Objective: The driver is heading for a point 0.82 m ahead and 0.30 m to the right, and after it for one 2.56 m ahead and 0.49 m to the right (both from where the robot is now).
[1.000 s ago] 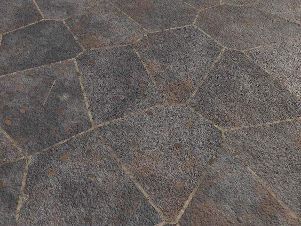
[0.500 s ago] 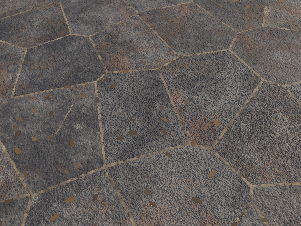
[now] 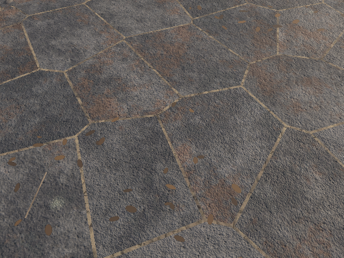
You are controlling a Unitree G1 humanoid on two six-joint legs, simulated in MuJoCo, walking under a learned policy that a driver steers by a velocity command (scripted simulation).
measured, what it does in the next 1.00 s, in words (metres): walks ahead: right foot, then left foot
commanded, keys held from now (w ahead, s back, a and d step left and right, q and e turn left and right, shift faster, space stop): w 0.60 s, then w+e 0.40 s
